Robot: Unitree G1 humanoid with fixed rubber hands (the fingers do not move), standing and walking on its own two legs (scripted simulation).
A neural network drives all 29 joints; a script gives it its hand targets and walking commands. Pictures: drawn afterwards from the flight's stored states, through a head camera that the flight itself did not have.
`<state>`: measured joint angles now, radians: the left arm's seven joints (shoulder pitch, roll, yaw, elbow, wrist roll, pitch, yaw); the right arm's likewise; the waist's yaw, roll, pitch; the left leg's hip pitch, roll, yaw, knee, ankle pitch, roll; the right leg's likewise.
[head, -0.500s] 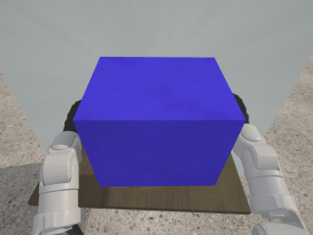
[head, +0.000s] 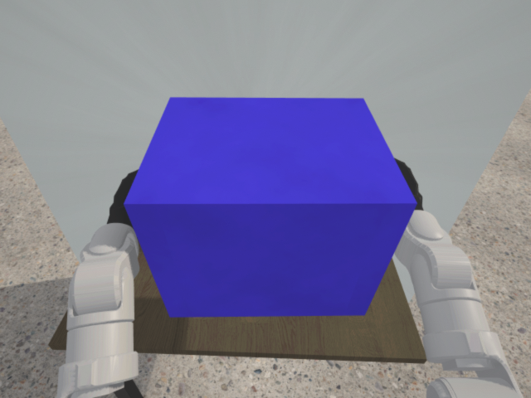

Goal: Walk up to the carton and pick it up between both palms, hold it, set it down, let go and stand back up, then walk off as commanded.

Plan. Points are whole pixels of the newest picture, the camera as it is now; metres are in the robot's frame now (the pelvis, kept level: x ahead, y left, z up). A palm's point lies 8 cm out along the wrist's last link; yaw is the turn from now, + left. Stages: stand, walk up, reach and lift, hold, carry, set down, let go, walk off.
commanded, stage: hold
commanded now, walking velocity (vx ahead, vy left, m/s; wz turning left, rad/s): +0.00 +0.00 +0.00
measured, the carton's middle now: (267, 206) +0.39 +0.00 +0.14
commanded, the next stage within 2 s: none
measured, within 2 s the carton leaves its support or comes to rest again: neither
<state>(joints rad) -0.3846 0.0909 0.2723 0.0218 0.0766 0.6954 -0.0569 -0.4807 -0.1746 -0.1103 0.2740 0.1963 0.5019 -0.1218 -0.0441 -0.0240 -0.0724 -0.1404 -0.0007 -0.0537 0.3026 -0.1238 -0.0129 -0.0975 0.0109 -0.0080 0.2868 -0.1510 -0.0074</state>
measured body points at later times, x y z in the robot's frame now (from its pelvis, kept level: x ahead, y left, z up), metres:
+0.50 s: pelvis +0.00 +0.00 +0.00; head -0.04 +0.02 +0.45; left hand +0.35 +0.20 +0.15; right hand +0.36 -0.20 +0.16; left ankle +0.03 +0.13 -0.75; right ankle +0.00 -0.11 -0.75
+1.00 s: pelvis +0.00 +0.00 +0.00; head -0.04 +0.02 +0.45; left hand +0.34 +0.20 +0.15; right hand +0.36 -0.20 +0.16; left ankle +0.03 +0.13 -0.75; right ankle +0.00 -0.11 -0.75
